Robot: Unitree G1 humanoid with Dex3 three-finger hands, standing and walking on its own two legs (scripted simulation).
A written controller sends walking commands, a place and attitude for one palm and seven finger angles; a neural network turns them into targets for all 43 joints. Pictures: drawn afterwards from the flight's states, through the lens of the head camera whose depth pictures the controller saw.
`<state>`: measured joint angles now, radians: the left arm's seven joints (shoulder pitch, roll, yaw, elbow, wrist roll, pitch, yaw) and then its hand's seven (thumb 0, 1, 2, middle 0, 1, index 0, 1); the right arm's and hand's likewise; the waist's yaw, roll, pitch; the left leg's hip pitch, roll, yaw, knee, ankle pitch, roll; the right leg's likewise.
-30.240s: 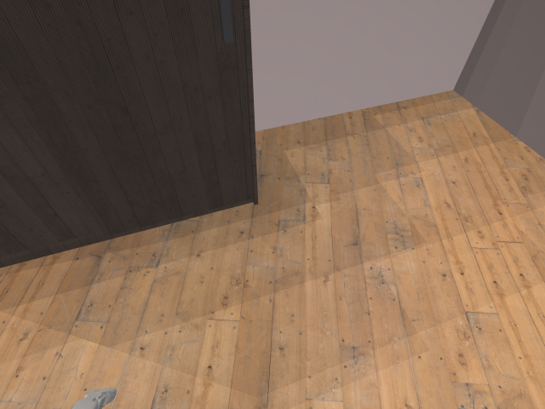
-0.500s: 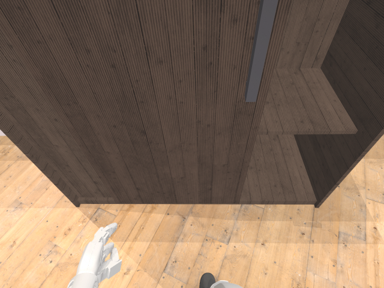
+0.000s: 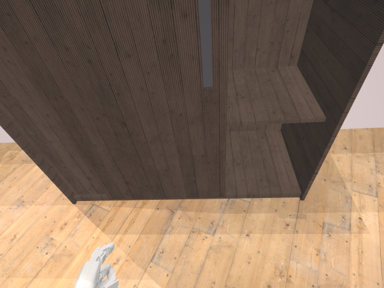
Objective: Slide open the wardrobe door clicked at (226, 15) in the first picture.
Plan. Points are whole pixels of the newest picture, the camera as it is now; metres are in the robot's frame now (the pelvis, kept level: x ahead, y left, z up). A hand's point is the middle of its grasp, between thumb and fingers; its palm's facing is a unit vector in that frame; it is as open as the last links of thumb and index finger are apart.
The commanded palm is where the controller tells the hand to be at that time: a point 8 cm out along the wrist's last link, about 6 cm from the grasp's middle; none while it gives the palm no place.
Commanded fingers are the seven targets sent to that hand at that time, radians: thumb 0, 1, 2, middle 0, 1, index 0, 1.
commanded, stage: stop stepping back and stand still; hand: right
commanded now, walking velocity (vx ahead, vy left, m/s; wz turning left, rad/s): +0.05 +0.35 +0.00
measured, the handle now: (205, 36) +0.69 -0.05 +0.22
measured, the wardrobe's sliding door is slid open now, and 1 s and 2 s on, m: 0.42 0.42 0.42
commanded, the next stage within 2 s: let the arm hang, fingers relaxed in 1.22 s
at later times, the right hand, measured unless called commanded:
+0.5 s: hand out of the picture +0.20 -0.30 +0.18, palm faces +0.34 +0.88 -0.34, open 7.4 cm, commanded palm +0.14 -0.34 +0.20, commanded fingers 0.00 -0.90 -0.90 0.20 0.30 0.20 0.30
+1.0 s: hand (365, 167) +0.26 -0.28 +0.17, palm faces +0.31 +0.85 -0.44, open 7.5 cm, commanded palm +0.20 -0.33 +0.20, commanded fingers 0.00 -0.90 -0.90 0.20 0.30 0.20 0.30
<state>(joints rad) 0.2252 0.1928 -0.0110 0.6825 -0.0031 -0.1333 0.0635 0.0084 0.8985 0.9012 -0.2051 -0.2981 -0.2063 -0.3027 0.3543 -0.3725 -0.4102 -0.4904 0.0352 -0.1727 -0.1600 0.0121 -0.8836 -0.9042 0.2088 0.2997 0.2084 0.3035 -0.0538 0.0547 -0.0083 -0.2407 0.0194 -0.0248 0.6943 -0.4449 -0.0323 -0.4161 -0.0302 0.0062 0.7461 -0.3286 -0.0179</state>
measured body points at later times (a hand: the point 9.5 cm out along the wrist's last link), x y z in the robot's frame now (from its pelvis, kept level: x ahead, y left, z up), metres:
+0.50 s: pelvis -0.04 -0.06 +0.01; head -0.05 -0.09 +0.46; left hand +0.06 +0.22 -0.06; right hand +0.18 -0.34 +0.20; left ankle -0.11 +0.03 -0.71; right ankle +0.04 -0.16 -0.71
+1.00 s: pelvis +0.02 -0.05 +0.02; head +0.04 -0.04 +0.47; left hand +0.14 +0.21 -0.07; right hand +0.24 -0.32 +0.19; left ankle -0.04 +0.02 -0.71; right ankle +0.03 -0.17 -0.71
